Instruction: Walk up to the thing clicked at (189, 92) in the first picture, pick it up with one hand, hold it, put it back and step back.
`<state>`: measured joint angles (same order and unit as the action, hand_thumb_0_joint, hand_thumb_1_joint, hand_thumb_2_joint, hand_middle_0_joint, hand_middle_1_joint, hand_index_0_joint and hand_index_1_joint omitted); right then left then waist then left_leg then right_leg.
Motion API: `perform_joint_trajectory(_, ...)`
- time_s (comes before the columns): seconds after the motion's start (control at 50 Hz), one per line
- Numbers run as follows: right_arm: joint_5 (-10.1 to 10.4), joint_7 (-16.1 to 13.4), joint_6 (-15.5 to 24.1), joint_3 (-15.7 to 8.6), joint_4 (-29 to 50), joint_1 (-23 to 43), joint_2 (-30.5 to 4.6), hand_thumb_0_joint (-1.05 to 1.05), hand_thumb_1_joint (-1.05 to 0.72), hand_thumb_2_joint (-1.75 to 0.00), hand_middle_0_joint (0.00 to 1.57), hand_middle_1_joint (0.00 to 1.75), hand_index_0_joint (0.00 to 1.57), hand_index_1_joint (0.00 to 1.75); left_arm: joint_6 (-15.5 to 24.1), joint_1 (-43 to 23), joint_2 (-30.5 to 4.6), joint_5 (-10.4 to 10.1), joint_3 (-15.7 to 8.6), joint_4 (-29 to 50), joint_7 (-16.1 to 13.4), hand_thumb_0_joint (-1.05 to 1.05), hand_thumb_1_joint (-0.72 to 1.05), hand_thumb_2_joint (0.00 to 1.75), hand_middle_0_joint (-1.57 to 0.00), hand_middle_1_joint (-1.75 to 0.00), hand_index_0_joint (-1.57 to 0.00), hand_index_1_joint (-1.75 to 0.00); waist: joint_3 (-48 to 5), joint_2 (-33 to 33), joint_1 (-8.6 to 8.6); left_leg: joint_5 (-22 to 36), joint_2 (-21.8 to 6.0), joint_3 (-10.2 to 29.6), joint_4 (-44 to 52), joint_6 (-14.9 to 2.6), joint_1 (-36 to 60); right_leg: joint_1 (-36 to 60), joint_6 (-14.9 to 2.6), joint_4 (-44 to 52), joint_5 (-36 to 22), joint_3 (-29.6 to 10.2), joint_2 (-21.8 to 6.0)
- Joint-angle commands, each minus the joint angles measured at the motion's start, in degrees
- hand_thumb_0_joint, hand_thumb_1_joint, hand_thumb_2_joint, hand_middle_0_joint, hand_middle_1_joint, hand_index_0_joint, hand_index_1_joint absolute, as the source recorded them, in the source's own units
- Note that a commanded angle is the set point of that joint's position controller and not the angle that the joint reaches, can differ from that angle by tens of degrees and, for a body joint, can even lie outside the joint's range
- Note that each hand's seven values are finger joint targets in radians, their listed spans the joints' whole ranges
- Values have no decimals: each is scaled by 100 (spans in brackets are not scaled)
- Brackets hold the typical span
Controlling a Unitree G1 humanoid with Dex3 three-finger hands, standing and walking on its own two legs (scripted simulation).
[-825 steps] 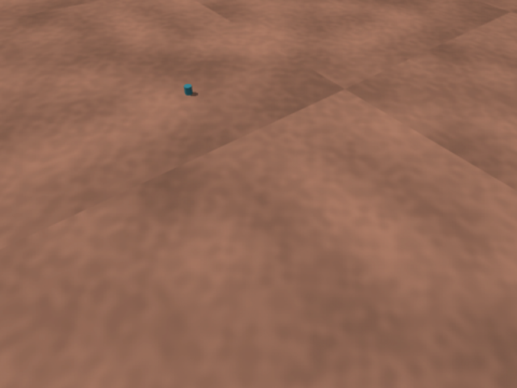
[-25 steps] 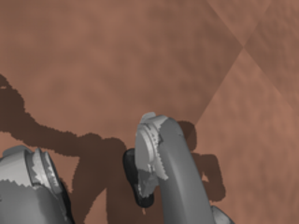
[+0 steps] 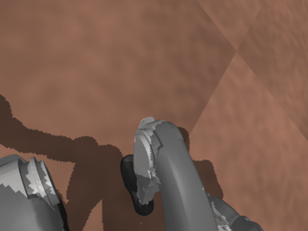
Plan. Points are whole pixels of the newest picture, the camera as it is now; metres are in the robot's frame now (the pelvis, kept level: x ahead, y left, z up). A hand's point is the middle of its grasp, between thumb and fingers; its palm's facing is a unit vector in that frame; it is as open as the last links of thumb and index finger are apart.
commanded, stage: rest palm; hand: left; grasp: from above
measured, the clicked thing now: out of the picture +0.43 +0.33 -0.27
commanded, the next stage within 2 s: close in 0.12 s
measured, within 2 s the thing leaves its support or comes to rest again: neither
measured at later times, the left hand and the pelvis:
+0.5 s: hand out of the picture +0.42 +0.31 -0.23, palm faces -0.36 -0.07 -0.93, open 14.0 cm; pelvis -0.01 +0.00 +0.00, yaw -1 degrees
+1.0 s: hand out of the picture +0.42 +0.32 -0.24, palm faces -0.43 -0.15 -0.89, open 13.1 cm; pelvis +0.00 +0.00 +0.00, yaw -1 degrees
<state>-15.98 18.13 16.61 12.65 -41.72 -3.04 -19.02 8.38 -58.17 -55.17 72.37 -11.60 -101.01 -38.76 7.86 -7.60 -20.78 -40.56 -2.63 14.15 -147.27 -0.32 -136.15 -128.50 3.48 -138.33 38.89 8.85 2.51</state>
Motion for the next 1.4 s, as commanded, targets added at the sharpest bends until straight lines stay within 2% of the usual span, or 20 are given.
perform_joint_trajectory(0.0,35,-81,-50,-441,-113,-1121,-1738,0,-91,-91,20,30,20,30,161,-1045,-1218,-217,48,596,302,0,-61,101,-6,-101,-3,-104,-3638,3086,-159,1287,-19,-559,1532,4,3057,1939,-423,1166,-1542,619,198)
perform_joint_trajectory(0.12,39,-108,-190,-265,-81,-1273,-1743,0,-90,-91,20,30,20,30,706,-966,-979,-291,531,916,548,0,-59,104,-7,-100,-3,-104,-3750,2680,-267,1749,-38,-543,1294,-34,3125,2436,-360,1207,-2058,651,246)
perform_joint_trajectory(0.2,30,-148,-259,-152,-43,-1249,-1823,0,-90,-90,20,30,20,30,1049,-915,-1382,-143,232,984,195,0,-56,104,-7,-101,-4,-103,-3759,2745,-105,1623,-68,-513,1330,-18,3079,2436,-388,1212,-1935,707,292)
perform_joint_trajectory(0.24,-27,-149,-254,-185,56,-1120,-1905,0,-89,-90,20,30,20,30,1082,-890,-1345,49,313,949,-11,0,-53,102,-8,-98,-6,-100,-3630,2783,-117,1477,-56,-529,1337,1,3088,2257,-403,1124,-1786,738,308)
perform_joint_trajectory(0.36,-92,-233,-232,-260,-50,-901,-1937,0,-89,-90,20,30,20,30,648,-896,-1262,359,488,701,-749,0,-47,95,-11,-96,-10,-97,-3248,2737,-121,810,-67,-586,1605,23,2784,1976,-451,1393,-1171,665,382)
perform_joint_trajectory(0.44,-12,-192,-113,-359,-53,-863,-1964,0,-89,-90,20,30,20,30,168,-1228,-1093,167,628,757,-876,0,-48,95,-12,-94,-10,-95,-3163,2730,-219,458,-106,-522,1690,22,2710,1794,-449,1487,-919,592,345)
perform_joint_trajectory(0.5,50,-114,41,-415,-94,-972,-1962,0,-89,-90,20,30,20,30,-71,-1428,-904,-167,668,652,-697,0,-48,94,-10,-95,-9,-96,-3066,2690,-316,438,-123,-456,1644,11,2646,1579,-416,1418,-942,601,258)
perform_joint_trajectory(0.56,152,-95,86,-391,7,-1209,-2049,0,-89,-90,20,30,20,30,-184,-1243,-1490,-296,107,222,-279,0,-48,95,-11,-94,-9,-96,-3053,2470,-285,680,-112,-447,1539,-55,2496,1634,-383,1349,-1142,591,222)
perform_joint_trajectory(0.66,131,-113,72,-278,34,-1079,-1813,0,-90,-90,20,30,20,30,15,-1147,-1117,-410,339,492,408,0,-49,94,-11,-99,-10,-100,-3303,2917,-266,1153,-73,-394,1601,40,3035,1854,-432,1181,-1465,656,213)
perform_joint_trajectory(0.72,125,-155,-3,-271,20,-1073,-1880,0,-90,-90,20,30,20,30,306,-1201,-1187,-403,512,927,617,0,-45,92,-13,-100,-13,-100,-3599,3219,-233,1391,-93,-390,1647,89,3358,2035,-445,1152,-1630,691,239)
perform_joint_trajectory(0.76,116,-188,-84,-258,28,-1108,-1925,0,-90,-90,20,30,20,30,534,-1304,-1377,-342,510,1298,579,0,-41,90,-15,-99,-16,-99,-3743,3303,-189,1478,-100,-423,1590,93,3427,2221,-450,1189,-1716,704,256)
perform_joint_trajectory(0.8,67,-168,-134,-175,59,-1134,-1905,0,-90,-90,20,30,20,30,700,-1146,-1222,-261,569,1229,510,0,-37,87,-16,-98,-17,-97,-3723,3282,-221,1692,-86,-463,1466,107,3487,2248,-442,1135,-1909,749,255)
perform_joint_trajectory(0.9,-1,-144,-215,-173,33,-1076,-1944,0,-89,-90,20,30,20,30,948,-984,-1351,25,326,1196,-24,0,-29,87,-17,-99,-20,-96,-3605,3002,-141,1652,-94,-518,1393,40,3154,2315,-409,1196,-1971,753,336)
perform_joint_trajectory(0.94,-41,-135,-208,-130,30,-1062,-1920,0,-89,-90,20,30,20,30,857,-880,-1098,137,507,729,-223,0,-25,85,-19,-99,-23,-95,-3369,2776,-226,1471,-89,-516,1415,12,2971,2202,-408,1257,-1842,749,363)
perform_joint_trajectory(1.06,38,-184,-49,-264,-12,-1022,-2033,0,-89,-90,20,30,20,30,387,-1208,-1240,122,632,771,-606,0,-15,77,-27,-94,-31,-89,-3036,2511,-280,550,-96,-471,1664,-6,2727,1857,-428,1532,-953,693,339)
perform_joint_trajectory(1.1,24,-134,45,-273,96,-1052,-2037,0,-89,-90,20,30,20,30,225,-1329,-1104,-46,668,767,-569,0,-14,72,-27,-91,-32,-86,-3099,2561,-341,553,-117,-428,1660,13,2795,1779,-415,1428,-992,668,294)
perform_joint_trajectory(1.16,121,-118,130,-278,192,-1103,-2109,0,-89,-90,20,30,20,30,61,-1394,-1339,-158,406,591,-487,0,-15,76,-30,-88,-33,-85,-3308,2669,-275,888,-143,-385,1624,25,2895,1827,-401,1320,-1296,679,284)
perform_joint_trajectory(1.18,135,-133,144,-263,193,-1013,-2059,0,-89,-90,20,30,20,30,0,-1354,-1179,-239,558,457,-377,0,-14,77,-31,-89,-34,-86,-3217,2652,-326,805,-143,-421,1595,15,2811,1886,-406,1362,-1256,629,295)
perform_joint_trajectory(1.24,173,-157,133,-190,136,-1229,-2013,0,-89,-90,20,30,20,30,-55,-1205,-1716,-305,135,362,-56,0,-13,70,-33,-84,-36,-81,-3185,2604,-226,968,-99,-495,1489,-33,2581,1987,-384,1384,-1339,609,260)
perform_joint_trajectory(1.38,120,-190,-9,-181,139,-1203,-1969,0,-90,-90,20,30,20,30,374,-1106,-1578,-403,320,1075,549,0,-3,68,-39,-85,-43,-81,-3557,3120,-204,1501,-106,-415,1575,69,3231,2301,-426,1222,-1705,718,263)
